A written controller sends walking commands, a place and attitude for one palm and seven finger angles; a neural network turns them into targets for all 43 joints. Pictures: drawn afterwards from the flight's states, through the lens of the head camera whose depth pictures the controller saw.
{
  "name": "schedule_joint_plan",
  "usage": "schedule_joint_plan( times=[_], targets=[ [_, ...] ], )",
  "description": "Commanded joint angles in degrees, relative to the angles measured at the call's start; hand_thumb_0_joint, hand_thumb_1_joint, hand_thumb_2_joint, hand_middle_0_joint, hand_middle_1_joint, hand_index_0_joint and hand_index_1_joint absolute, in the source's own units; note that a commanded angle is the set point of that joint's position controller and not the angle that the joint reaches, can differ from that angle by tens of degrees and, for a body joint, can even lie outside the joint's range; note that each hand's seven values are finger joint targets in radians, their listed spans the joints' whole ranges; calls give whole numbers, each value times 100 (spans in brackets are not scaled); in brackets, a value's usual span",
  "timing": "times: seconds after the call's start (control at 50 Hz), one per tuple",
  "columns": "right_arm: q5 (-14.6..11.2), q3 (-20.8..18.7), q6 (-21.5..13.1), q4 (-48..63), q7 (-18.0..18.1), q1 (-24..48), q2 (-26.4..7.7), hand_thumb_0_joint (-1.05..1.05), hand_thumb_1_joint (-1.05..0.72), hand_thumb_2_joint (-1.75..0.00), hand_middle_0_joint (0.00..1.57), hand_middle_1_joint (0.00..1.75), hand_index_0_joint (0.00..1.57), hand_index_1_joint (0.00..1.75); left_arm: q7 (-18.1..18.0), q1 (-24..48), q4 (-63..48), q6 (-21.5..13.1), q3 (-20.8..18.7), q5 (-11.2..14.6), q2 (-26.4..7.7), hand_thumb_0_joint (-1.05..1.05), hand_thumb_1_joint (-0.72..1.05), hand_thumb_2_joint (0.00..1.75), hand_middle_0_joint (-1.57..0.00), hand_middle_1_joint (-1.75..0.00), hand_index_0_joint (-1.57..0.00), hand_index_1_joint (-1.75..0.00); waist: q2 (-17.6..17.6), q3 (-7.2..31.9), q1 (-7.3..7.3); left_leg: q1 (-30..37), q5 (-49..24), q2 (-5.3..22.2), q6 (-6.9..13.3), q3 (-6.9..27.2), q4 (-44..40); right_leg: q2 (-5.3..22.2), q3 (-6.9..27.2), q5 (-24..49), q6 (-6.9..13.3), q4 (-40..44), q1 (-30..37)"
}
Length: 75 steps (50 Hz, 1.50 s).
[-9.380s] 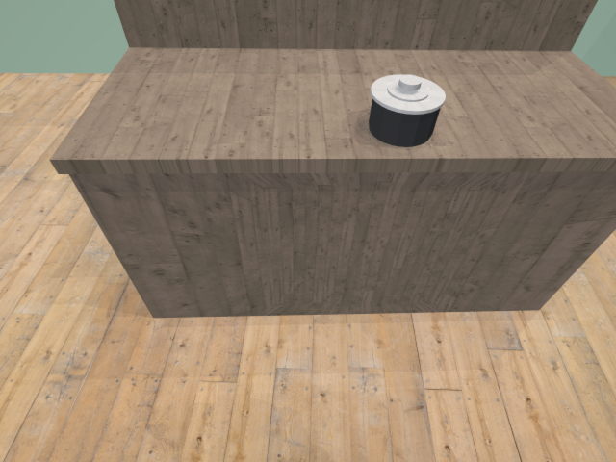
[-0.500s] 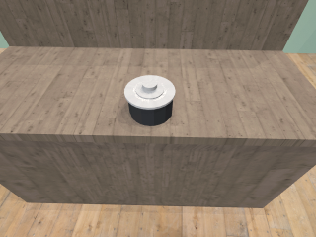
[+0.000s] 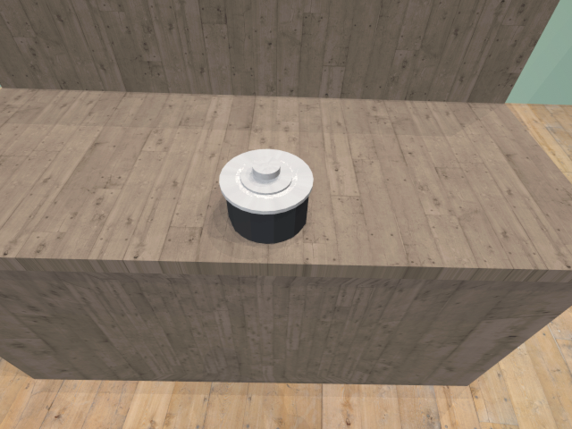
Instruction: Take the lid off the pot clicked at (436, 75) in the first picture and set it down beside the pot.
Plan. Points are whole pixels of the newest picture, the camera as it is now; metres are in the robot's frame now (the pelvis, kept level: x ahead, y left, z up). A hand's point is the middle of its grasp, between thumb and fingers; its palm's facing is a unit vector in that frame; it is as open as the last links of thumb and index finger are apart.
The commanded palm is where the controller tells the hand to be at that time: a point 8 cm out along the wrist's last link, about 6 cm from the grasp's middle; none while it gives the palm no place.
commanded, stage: come to a stop and stand still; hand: left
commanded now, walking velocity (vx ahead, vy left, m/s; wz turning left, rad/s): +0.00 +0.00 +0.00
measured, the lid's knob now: (266, 167) +0.51 +0.07 +0.09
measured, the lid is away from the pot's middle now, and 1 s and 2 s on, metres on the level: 0.00 0.00 0.00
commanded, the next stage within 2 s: look again from close up in 0.66 s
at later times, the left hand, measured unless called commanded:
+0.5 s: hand out of the picture +0.01 +0.14 -0.18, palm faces +0.03 -0.99 -0.16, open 7.4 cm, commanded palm none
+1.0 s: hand out of the picture +0.00 +0.13 -0.18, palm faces +0.03 -0.99 -0.15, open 7.4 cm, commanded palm none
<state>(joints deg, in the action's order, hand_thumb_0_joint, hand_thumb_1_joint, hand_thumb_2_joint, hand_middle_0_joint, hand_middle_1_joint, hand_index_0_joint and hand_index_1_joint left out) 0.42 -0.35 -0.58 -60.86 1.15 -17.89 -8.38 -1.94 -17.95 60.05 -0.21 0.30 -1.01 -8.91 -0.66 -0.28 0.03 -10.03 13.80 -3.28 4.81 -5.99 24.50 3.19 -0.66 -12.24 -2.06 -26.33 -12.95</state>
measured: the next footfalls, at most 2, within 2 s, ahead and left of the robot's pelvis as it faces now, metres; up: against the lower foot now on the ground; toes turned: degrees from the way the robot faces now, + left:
none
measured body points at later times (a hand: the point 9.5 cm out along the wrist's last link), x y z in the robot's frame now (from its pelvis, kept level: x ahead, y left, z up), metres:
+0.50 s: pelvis +0.02 -0.02 +0.00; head +0.02 -0.01 +0.45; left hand +0.01 +0.19 -0.16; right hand +0.02 -0.24 -0.16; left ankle +0.00 +0.06 -0.74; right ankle +0.02 -0.15 -0.74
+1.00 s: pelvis +0.02 -0.03 +0.00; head +0.02 -0.02 +0.45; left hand +0.00 +0.18 -0.16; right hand +0.00 -0.23 -0.16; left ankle +0.00 +0.06 -0.74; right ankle +0.02 -0.15 -0.74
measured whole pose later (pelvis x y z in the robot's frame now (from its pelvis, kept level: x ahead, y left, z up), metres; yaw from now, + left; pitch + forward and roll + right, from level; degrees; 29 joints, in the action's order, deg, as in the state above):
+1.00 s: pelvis +0.02 -0.03 +0.00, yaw +0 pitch -1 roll +0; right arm 0.1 0.1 -1.1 -65.3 1.6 -17.5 -6.4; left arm -2.0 -18.8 63.4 -1.1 0.8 -0.7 -7.6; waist -1.1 -1.6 -0.5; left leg -7.7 14.6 -1.0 2.5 -5.2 23.4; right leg 0.9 -1.5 -13.0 -0.1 -24.6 -10.4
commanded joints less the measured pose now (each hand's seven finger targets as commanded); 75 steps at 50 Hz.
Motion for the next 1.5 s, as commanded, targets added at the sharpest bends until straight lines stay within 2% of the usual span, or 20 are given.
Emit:
schedule_joint_plan(
  times=[0.0, 0.06, 0.1, 0.18, 0.2, 0.28, 0.3, 0.34, 0.5, 0.68, 0.76, 0.84, 0.94, 0.98, 1.1, 1.18, 1.28, 1.3, 1.48],
  targets=[
    [2, -75, -164, 189, 49, -156, -592, 0, -90, -90, 20, 30, 20, 30, -47, -338, -103, -64, -74, 14, -526, 0, 90, 90, -20, -30, -20, -30, 72, -293, -35, -170, -532, 977, -187, 1008, -689, 287, 320, 577, 403, 279, -33],
    [2, -66, -170, 125, 54, -145, -581, 0, -90, -90, 20, 30, 20, 30, -54, -358, -52, -71, -64, 13, -496, 0, 90, 90, -20, -30, -20, -30, 103, -286, -39, -82, -649, 969, -198, 963, -656, 299, 358, 638, 396, 294, -30],
    [-4, -64, -171, 97, 60, -163, -560, 0, -90, -90, 20, 30, 20, 30, -52, -331, -39, -76, -67, 20, -531, 0, 90, 90, -20, -30, -20, -30, -51, -245, -40, -20, -821, 980, -187, 935, -595, 306, 351, 728, 400, 316, 18],
    [-1, -54, -169, 23, 66, -148, -554, 0, -90, -90, 20, 30, 20, 30, -59, -343, 22, -86, -56, 20, -493, 0, 90, 90, -20, -30, -20, -30, 42, -261, -18, 98, -872, 969, -211, 882, -577, 321, 414, 760, 409, 349, -20],
    [-3, -50, -163, 27, 67, -157, -541, 0, -90, -90, 20, 30, 20, 30, -54, -323, 26, -82, -59, 22, -524, 0, 90, 90, -20, -30, -20, -30, -66, -295, -27, 52, -860, 984, -200, 882, -573, 307, 394, 764, 411, 358, 8],
    [-8, -37, -175, -40, 70, -146, -529, 0, -90, -90, 20, 30, 20, 30, -56, -357, 70, -99, -46, 24, -501, 0, 90, 90, -20, -30, -20, -30, 107, -277, -22, 124, -889, 967, -221, 849, -576, 329, 427, 794, 416, 385, 16],
    [-12, -41, -168, -49, 70, -124, -514, 0, -90, -90, 20, 30, 20, 30, -51, -356, 74, -101, -47, 30, -536, 0, 90, 90, -20, -30, -20, -30, -21, -310, -38, 95, -866, 970, -213, 848, -545, 313, 427, 811, 419, 419, 39],
    [-10, -33, -164, -66, 71, -129, -514, 0, -90, -90, 20, 30, 20, 30, -52, -362, 92, -100, -42, 27, -494, 0, 90, 90, -20, -30, -20, -30, 61, -386, -26, 48, -744, 953, -232, 834, -566, 329, 463, 752, 424, 440, -1],
    [-18, -27, -164, -151, 72, -150, -456, 0, -90, -90, 20, 30, 20, 30, -47, -409, 135, -124, -30, 37, -498, 0, 90, 90, -20, -30, -20, -30, -33, -360, -40, 85, -720, 967, -234, 803, -557, 328, 453, 790, 434, 516, 77],
    [-22, -12, -175, -254, 76, -212, -407, 0, -90, -90, 20, 30, 20, 30, -53, -467, 206, -142, -14, 37, -434, 0, 90, 90, -20, -30, -20, -30, 39, -368, -36, 131, -770, 952, -252, 800, -573, 333, 476, 821, 443, 534, 86],
    [-18, -10, -160, -280, 74, -218, -380, 0, -90, -90, 20, 30, 20, 30, -53, -484, 210, -123, -14, 36, -404, 0, 90, 90, -20, -30, -20, -30, 98, -476, -46, 70, -540, 962, -252, 799, -635, 309, 443, 577, 433, 565, 12],
    [-18, -13, -154, -289, 72, -243, -347, 0, -90, -90, 20, 30, 20, 30, -53, -498, 220, -123, -16, 31, -391, 0, 90, 90, -20, -30, -20, -30, 14, -545, -51, -5, -437, 948, -250, 805, -643, 298, 449, 510, 429, 582, -9],
    [-27, -12, -162, -303, 68, -292, -324, 0, -90, -90, 20, 30, 20, 30, -53, -540, 226, -137, -14, 31, -377, 0, 90, 90, -20, -30, -20, -30, -56, -455, -50, 11, -428, 943, -243, 788, -625, 309, 460, 516, 424, 599, 36],
    [-23, -14, -167, -323, 74, -315, -310, 0, -90, -90, 20, 30, 20, 30, -57, -553, 238, -138, -10, 34, -351, 0, 90, 90, -20, -30, -20, -30, 64, -423, -41, 75, -520, 951, -243, 796, -619, 303, 456, 577, 432, 574, 18],
    [-30, -18, -168, -344, 74, -332, -263, 0, -90, -90, 20, 30, 20, 30, -56, -593, 243, -142, -7, 35, -353, 0, 90, 90, -20, -30, -20, -30, -30, -454, -56, 22, -514, 958, -226, 795, -603, 288, 426, 605, 420, 594, 47],
    [-27, -12, -174, -354, 80, -361, -256, 0, -90, -90, 20, 30, 20, 30, -63, -633, 269, -143, -3, 32, -306, 0, 90, 90, -20, -30, -20, -30, 108, -457, -45, 85, -555, 968, -237, 776, -614, 286, 447, 617, 421, 558, -23],
    [-29, -6, -184, -370, 87, -383, -237, 0, -90, -90, 20, 30, 20, 30, -66, -648, 302, -135, -4, 23, -268, 0, 90, 90, -20, -30, -20, -30, 116, -529, -52, 44, -557, 976, -220, 798, -652, 279, 420, 612, 406, 539, -26],
    [-32, -5, -177, -356, 90, -382, -236, 0, -90, -90, 20, 30, 20, 30, -59, -654, 289, -131, -6, 31, -295, 0, 90, 90, -20, -30, -20, -30, -21, -525, -57, 19, -548, 995, -207, 800, -646, 262, 390, 615, 405, 553, 12],
    [-28, -3, -203, -393, 98, -442, -231, 0, -90, -90, 20, 30, 20, 30, -75, -678, 320, -133, -6, 27, -245, 0, 90, 90, -20, -30, -20, -30, 112, -444, -48, 155, -772, 1004, -199, 785, -644, 281, 406, 732, 392, 491, 5]
  ],
)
